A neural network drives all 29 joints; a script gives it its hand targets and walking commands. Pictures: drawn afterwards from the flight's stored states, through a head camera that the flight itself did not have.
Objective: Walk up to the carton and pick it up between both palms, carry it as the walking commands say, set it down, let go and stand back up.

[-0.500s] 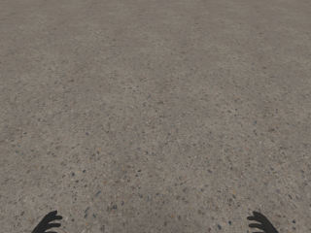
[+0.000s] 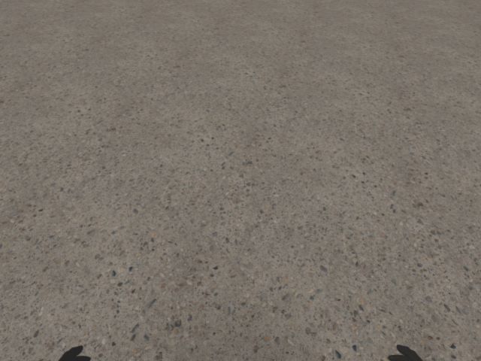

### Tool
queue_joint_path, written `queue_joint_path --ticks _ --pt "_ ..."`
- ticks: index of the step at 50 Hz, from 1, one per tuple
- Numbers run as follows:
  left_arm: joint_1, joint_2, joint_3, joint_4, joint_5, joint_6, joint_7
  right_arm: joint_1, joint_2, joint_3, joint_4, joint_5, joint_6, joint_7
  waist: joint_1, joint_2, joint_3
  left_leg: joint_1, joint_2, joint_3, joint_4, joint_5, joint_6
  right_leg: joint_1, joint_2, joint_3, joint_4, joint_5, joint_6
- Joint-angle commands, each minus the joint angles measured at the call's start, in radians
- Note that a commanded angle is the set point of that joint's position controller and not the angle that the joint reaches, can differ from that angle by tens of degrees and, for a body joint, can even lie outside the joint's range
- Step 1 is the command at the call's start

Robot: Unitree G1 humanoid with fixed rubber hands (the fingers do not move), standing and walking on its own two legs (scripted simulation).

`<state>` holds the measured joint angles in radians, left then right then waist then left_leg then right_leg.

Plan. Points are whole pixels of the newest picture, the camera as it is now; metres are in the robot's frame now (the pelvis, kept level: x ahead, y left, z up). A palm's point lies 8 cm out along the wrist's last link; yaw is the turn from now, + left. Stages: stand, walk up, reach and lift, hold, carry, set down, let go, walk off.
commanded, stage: stand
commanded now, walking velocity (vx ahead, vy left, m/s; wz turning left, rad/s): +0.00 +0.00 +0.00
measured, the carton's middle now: out of the picture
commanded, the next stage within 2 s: walk up in 0.16 s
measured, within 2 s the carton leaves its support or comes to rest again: neither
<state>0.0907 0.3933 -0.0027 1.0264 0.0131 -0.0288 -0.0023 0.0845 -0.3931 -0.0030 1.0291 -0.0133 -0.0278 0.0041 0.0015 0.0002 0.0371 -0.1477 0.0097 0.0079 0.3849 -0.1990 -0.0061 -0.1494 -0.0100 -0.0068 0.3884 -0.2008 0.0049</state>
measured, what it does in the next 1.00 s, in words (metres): steps to the right, turning right: right foot, then left foot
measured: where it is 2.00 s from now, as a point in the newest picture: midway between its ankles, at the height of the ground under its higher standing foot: outside the picture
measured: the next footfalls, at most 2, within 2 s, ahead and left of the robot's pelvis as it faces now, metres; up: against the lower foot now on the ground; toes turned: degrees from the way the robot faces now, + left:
right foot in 0.66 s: +0.10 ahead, -0.27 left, +0.00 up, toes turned -26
left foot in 0.94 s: +0.25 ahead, -0.13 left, +0.00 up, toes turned -33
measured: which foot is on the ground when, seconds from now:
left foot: down 0.00-0.66, up 0.68-0.92, down 0.94-1.00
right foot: down 0.00-0.36, up 0.38-0.64, down 0.66-0.94, up 0.96-1.00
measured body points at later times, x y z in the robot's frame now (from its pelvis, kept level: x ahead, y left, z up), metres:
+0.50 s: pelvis +0.01 -0.02 +0.00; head +0.01 -0.02 +0.45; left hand +0.19 +0.29 -0.08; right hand +0.08 -0.40 -0.08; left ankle +0.01 +0.12 -0.74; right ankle +0.02 -0.16 -0.71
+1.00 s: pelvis +0.10 -0.14 -0.01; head +0.11 -0.13 +0.44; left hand +0.42 +0.04 -0.08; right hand -0.04 -0.50 -0.07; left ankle +0.21 -0.11 -0.75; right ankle +0.05 -0.26 -0.72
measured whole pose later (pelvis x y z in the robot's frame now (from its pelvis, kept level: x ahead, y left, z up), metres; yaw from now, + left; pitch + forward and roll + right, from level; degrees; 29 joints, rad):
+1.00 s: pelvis +0.10 -0.14 -0.01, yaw -40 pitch +2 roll -1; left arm 0.18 0.50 0.11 0.67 0.07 0.05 -0.18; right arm 0.25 -0.53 -0.09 0.85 -0.03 -0.12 -0.03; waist 0.05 -0.01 -0.03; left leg -0.39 0.03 0.12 0.51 -0.14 0.05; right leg -0.46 0.07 0.09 0.79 -0.33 -0.01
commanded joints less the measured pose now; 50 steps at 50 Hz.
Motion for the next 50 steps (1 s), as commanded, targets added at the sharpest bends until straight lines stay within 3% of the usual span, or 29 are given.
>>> queue_joint_path --ticks 1,17,18,19,20,21,22,24,26,29,31,32,33,34,35,36,37,38,39,42,44,45,46,47,48,49,50 --pt "-0.045 0.171 0.031 -0.037 0.000 -0.010 0.005 -0.046 -0.171 -0.032 -0.037 0.000 -0.009 -0.004 -0.001 0.001 -0.052 0.007 0.110 -0.098 -0.077 0.076 0.035 -0.001 -0.110 0.097 -0.078 0.076 -0.035" --pt "-0.042 0.176 0.030 -0.016 -0.001 -0.005 0.007 -0.041 -0.174 -0.033 -0.014 0.001 -0.004 -0.006 -0.001 -0.001 -0.052 0.022 0.115 -0.094 -0.090 0.098 0.032 0.011 -0.114 0.097 -0.092 0.099 -0.033" --pt "-0.090 0.245 0.106 -0.206 0.047 0.033 -0.052 0.026 -0.363 -0.136 -0.016 0.005 -0.022 -0.014 -0.066 -0.026 -0.080 0.180 0.134 -0.032 0.039 -0.099 0.102 -0.368 -0.062 0.181 0.051 0.044 -0.065" --pt "-0.162 0.209 0.109 -0.282 0.048 0.040 -0.099 0.152 -0.380 -0.149 -0.015 0.005 -0.031 -0.027 -0.133 0.091 -0.119 0.238 0.293 -0.203 -0.084 -0.188 0.162 -0.520 -0.030 0.102 0.210 -0.118 -0.047" --pt "-0.185 0.179 0.110 -0.342 0.064 0.048 -0.119 0.144 -0.406 -0.166 -0.053 -0.006 -0.037 -0.037 -0.133 0.148 -0.105 0.208 0.494 -0.276 -0.194 -0.252 0.225 -0.604 -0.081 0.084 0.388 -0.144 -0.008" --pt "-0.154 0.204 0.120 -0.359 0.076 0.053 -0.130 0.091 -0.385 -0.170 -0.100 -0.003 -0.047 -0.043 -0.104 0.109 -0.103 0.159 0.550 -0.267 -0.212 -0.223 0.244 -0.633 -0.142 0.125 0.493 -0.123 0.009" --pt "-0.114 0.224 0.130 -0.370 0.075 0.054 -0.144 0.047 -0.360 -0.171 -0.136 -0.001 -0.055 -0.051 -0.072 0.087 -0.103 0.135 0.549 -0.217 -0.213 -0.191 0.232 -0.641 -0.178 0.141 0.559 -0.099 0.013" --pt "-0.042 0.242 0.140 -0.390 0.060 0.060 -0.178 -0.024 -0.354 -0.176 -0.173 -0.007 -0.065 -0.048 -0.014 0.095 -0.095 0.064 0.485 -0.060 -0.212 -0.155 0.200 -0.568 -0.214 0.124 0.533 -0.055 0.017" --pt "-0.026 0.242 0.147 -0.410 0.052 0.068 -0.207 -0.029 -0.370 -0.175 -0.189 -0.011 -0.069 -0.029 -0.002 0.093 -0.086 0.012 0.417 0.059 -0.197 -0.124 0.194 -0.477 -0.202 0.042 0.468 -0.027 0.026" --pt "-0.043 0.228 0.143 -0.431 0.037 0.068 -0.225 -0.013 -0.396 -0.177 -0.182 -0.017 -0.062 -0.007 0.002 0.110 -0.073 -0.062 0.337 0.208 -0.123 -0.053 0.145 -0.323 -0.157 -0.076 0.313 0.010 0.018" --pt "0.004 0.230 0.146 -0.418 0.030 0.062 -0.216 -0.017 -0.409 -0.175 -0.174 -0.021 -0.050 0.004 0.035 0.131 -0.094 -0.120 0.300 0.241 -0.027 -0.065 0.125 -0.195 -0.078 -0.182 0.253 -0.022 0.011" --pt "0.039 0.241 0.153 -0.409 0.030 0.059 -0.205 -0.023 -0.413 -0.170 -0.171 -0.020 -0.045 0.010 0.070 0.105 -0.110 -0.149 0.273 0.263 0.075 -0.036 0.111 -0.118 -0.035 -0.207 0.201 -0.029 -0.004" --pt "0.121 0.273 0.170 -0.381 0.030 0.053 -0.190 -0.014 -0.391 -0.160 -0.172 -0.020 -0.039 0.015 0.122 -0.004 -0.142 -0.210 0.218 0.293 0.306 0.015 0.087 -0.001 0.009 -0.178 0.142 -0.084 -0.032" --pt "0.256 0.367 0.200 -0.358 0.032 0.048 -0.168 -0.066 -0.333 -0.131 -0.222 -0.009 -0.041 0.022 0.214 -0.225 -0.137 -0.461 0.120 0.299 0.612 -0.140 0.045 0.131 -0.102 0.112 -0.019 -0.228 -0.126" --pt "0.221 0.491 0.222 -0.383 0.029 0.050 -0.153 -0.057 -0.274 -0.102 -0.252 0.010 -0.050 0.015 0.192 -0.423 -0.079 -0.759 0.020 0.203 0.736 -0.457 0.014 0.163 -0.285 0.552 -0.185 -0.277 -0.266" --pt "0.177 0.459 0.219 -0.400 0.010 0.053 -0.151 -0.054 -0.300 -0.095 -0.247 0.002 -0.052 0.006 0.146 -0.263 -0.067 -0.729 0.095 0.073 0.729 -0.390 0.019 0.110 -0.287 0.542 -0.176 -0.260 -0.292" --pt "0.097 0.423 0.209 -0.422 0.009 0.055 -0.153 -0.013 -0.335 -0.099 -0.232 0.000 -0.056 0.008 0.092 -0.175 -0.076 -0.623 0.100 0.057 0.636 -0.324 0.010 0.016 -0.238 0.471 -0.153 -0.266 -0.271" --pt "0.024 0.395 0.205 -0.442 0.016 0.058 -0.157 0.052 -0.363 -0.106 -0.208 -0.001 -0.059 0.008 0.056 -0.156 -0.086 -0.539 0.093 0.063 0.546 -0.282 0.000 -0.045 -0.172 0.406 -0.133 -0.300 -0.236" --pt "-0.021 0.374 0.199 -0.451 0.022 0.059 -0.161 0.099 -0.378 -0.110 -0.191 -0.007 -0.061 0.007 0.042 -0.183 -0.107 -0.476 0.070 0.076 0.486 -0.254 -0.006 -0.081 -0.133 0.377 -0.126 -0.280 -0.221" --pt "-0.053 0.343 0.189 -0.463 0.038 0.060 -0.177 0.180 -0.352 -0.111 -0.185 -0.006 -0.065 -0.002 0.037 -0.231 -0.150 -0.306 0.028 0.087 0.373 -0.173 0.001 -0.170 -0.121 0.403 -0.178 -0.295 -0.234" --pt "-0.079 0.331 0.184 -0.467 0.046 0.066 -0.185 0.194 -0.334 -0.115 -0.187 -0.002 -0.075 -0.013 0.031 -0.227 -0.137 -0.174 0.014 0.071 0.269 -0.127 0.012 -0.269 -0.119 0.424 -0.173 -0.310 -0.229" --pt "-0.108 0.318 0.177 -0.473 0.045 0.068 -0.188 0.217 -0.330 -0.121 -0.180 -0.004 -0.084 -0.019 0.006 -0.203 -0.138 -0.062 0.009 0.060 0.191 -0.068 0.019 -0.354 -0.094 0.408 -0.136 -0.347 -0.205" --pt "-0.141 0.297 0.163 -0.487 0.043 0.066 -0.190 0.245 -0.323 -0.126 -0.180 -0.003 -0.091 -0.024 -0.040 -0.159 -0.151 0.107 0.001 0.054 0.103 0.001 0.029 -0.486 -0.057 0.372 -0.078 -0.416 -0.170" --pt "-0.153 0.268 0.149 -0.499 0.041 0.059 -0.185 0.322 -0.366 -0.144 -0.176 -0.014 -0.101 -0.033 -0.101 -0.041 -0.167 0.260 0.066 -0.048 -0.007 -0.096 0.050 -0.616 -0.002 0.313 0.039 -0.462 -0.123" --pt "-0.125 0.195 0.133 -0.515 0.037 0.045 -0.179 0.361 -0.464 -0.178 -0.193 -0.030 -0.111 -0.051 -0.133 0.244 -0.211 0.294 0.324 -0.424 -0.195 -0.468 0.104 -0.686 0.093 0.166 0.375 -0.333 -0.052" --pt "-0.071 0.226 0.133 -0.500 0.058 0.050 -0.178 0.177 -0.501 -0.184 -0.251 -0.031 -0.116 -0.058 -0.045 0.191 -0.116 0.093 0.561 -0.572 -0.334 -0.650 0.167 -0.718 -0.029 0.128 0.625 -0.166 0.006" --pt "-0.025 0.307 0.153 -0.459 0.066 0.049 -0.179 0.083 -0.449 -0.173 -0.266 -0.013 -0.121 -0.050 0.005 0.067 -0.082 -0.009 0.529 -0.479 -0.313 -0.581 0.191 -0.664 -0.083 0.150 0.684 -0.112 0.019"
